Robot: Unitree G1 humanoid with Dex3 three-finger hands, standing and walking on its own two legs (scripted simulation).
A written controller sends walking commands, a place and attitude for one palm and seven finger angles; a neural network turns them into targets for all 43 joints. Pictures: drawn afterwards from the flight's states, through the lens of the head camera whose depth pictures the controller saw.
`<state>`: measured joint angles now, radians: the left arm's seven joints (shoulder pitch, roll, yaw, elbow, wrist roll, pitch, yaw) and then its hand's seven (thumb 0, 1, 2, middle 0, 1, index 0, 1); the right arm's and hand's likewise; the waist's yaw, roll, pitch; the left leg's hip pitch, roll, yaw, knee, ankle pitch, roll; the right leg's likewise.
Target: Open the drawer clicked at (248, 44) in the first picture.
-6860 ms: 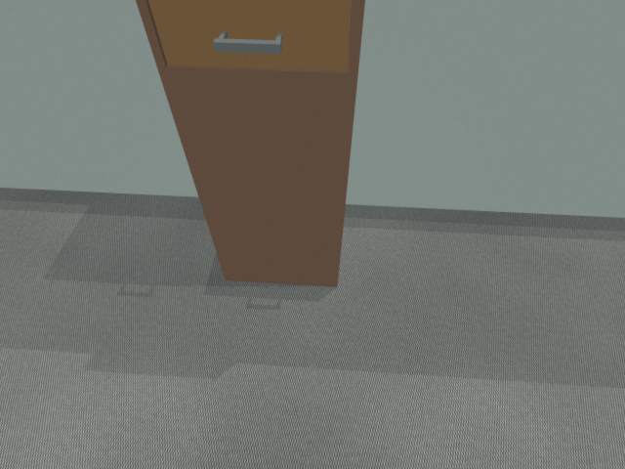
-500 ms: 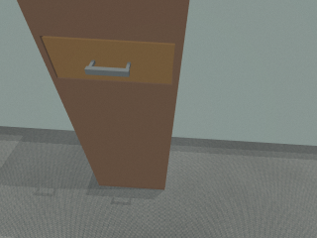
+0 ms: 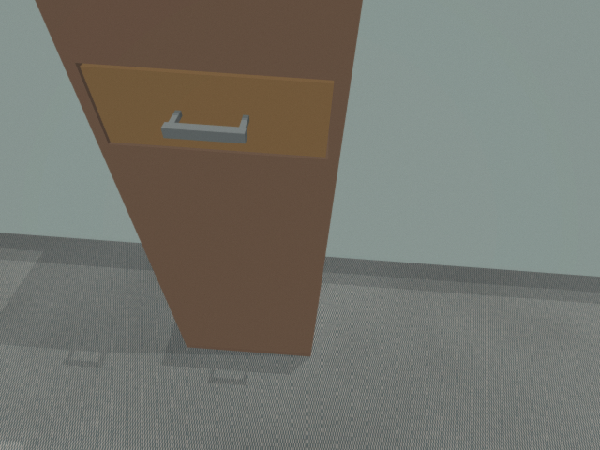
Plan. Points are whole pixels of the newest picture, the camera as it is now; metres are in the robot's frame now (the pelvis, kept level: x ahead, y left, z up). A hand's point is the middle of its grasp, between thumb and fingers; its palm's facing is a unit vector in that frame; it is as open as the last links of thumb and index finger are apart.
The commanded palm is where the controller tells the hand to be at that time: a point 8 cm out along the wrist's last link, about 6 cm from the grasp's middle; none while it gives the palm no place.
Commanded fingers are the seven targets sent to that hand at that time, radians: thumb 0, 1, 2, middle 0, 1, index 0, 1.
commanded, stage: look again from close up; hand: left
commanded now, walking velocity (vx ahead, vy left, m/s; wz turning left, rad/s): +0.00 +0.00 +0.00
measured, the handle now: (208, 125) +0.55 +0.19 +0.15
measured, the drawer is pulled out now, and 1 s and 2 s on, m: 0.00 0.00 0.00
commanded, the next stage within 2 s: raise the hand with hooked fingers in 0.28 s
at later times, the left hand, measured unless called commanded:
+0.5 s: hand out of the picture +0.07 +0.20 -0.12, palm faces +0.01 -0.91 -0.42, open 7.3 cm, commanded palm +0.11 +0.21 -0.04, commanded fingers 0.00 0.74 0.83 -0.21 -0.41 -0.21 -0.41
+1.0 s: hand (129, 383) +0.19 +0.23 +0.01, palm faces +0.10 -0.09 -0.99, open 9.7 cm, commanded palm +0.18 +0.21 +0.07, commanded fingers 0.00 0.15 0.58 -0.25 -0.78 -0.25 -0.78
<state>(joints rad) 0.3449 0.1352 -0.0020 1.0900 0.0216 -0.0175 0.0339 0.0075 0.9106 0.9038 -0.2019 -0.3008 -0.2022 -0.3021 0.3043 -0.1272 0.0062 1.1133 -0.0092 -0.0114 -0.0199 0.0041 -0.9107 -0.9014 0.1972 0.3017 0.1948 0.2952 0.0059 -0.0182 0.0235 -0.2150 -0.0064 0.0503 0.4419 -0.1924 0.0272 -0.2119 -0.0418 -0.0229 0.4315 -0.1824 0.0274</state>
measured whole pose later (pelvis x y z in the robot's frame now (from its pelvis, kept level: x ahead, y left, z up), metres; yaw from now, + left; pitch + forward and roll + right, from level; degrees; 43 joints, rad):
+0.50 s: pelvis +0.00 +0.00 -0.01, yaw -1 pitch -3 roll +1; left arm 0.54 0.24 -0.07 0.38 0.11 0.08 0.18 0.06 0.95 0.89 -0.21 -0.32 -0.21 -0.32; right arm 0.38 -0.18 0.02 0.94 0.07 -0.19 -0.10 0.02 -0.93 -0.90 0.20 0.30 0.20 0.30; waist 0.03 0.00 0.02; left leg -0.24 -0.01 0.07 0.52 -0.24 0.03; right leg -0.26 -0.05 -0.01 0.56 -0.25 0.00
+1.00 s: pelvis +0.03 -0.03 -0.03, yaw +1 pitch +3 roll +0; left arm 0.48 0.42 -0.01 -0.20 0.99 -0.04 0.37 0.01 0.36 0.68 -0.27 -0.64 -0.27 -0.64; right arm 0.03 -0.25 -0.02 0.53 -0.09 0.06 0.03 0.01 -0.90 -0.90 0.20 0.30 0.20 0.30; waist 0.15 0.04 -0.05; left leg -0.44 0.02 0.01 0.76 -0.38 -0.01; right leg -0.44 0.00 -0.02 0.78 -0.40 -0.03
